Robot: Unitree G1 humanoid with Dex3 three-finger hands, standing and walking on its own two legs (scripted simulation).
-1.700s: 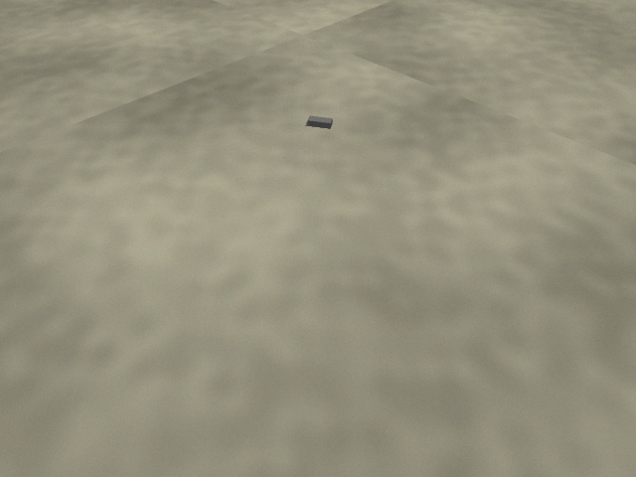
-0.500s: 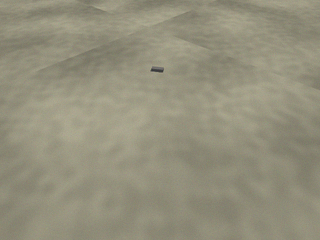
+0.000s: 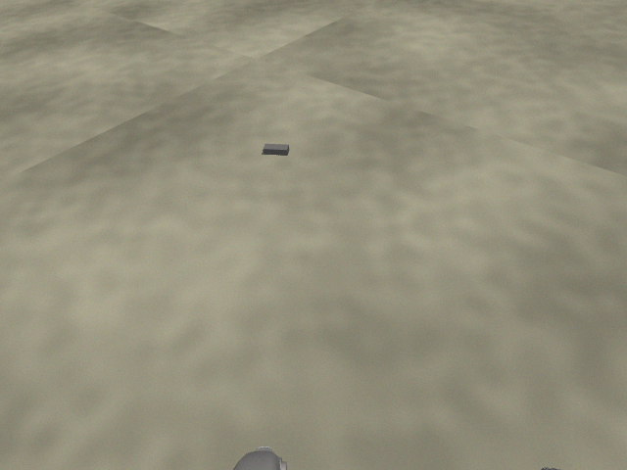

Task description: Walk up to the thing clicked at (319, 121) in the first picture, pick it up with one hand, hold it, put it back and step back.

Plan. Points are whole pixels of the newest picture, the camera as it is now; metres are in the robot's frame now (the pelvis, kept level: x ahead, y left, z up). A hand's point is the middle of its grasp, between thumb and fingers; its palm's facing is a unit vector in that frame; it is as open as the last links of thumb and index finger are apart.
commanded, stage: walk up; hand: left
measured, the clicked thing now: (276, 149) +1.90 +0.35 -0.76
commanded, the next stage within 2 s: none
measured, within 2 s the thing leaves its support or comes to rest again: neither
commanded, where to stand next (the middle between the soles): +1.54 +0.14 m, yaw -5 degrees
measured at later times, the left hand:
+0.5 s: hand (184, 303) +0.43 +0.29 -0.13, palm faces -0.14 -0.91 -0.39, open 7.3 cm
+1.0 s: hand (207, 246) +0.61 +0.29 -0.15, palm faces -0.04 -0.92 -0.39, open 7.4 cm
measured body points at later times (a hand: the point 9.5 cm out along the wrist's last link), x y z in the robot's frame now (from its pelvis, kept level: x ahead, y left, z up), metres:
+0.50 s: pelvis +0.31 +0.02 -0.01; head +0.32 +0.01 +0.44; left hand +0.44 +0.34 -0.10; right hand +0.33 -0.31 -0.12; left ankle +0.26 +0.15 -0.74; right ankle +0.45 -0.14 -0.72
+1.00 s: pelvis +0.59 +0.01 -0.02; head +0.61 +0.01 +0.43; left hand +0.61 +0.34 -0.13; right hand +0.71 -0.32 -0.11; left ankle +0.74 +0.13 -0.74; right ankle +0.49 -0.13 -0.74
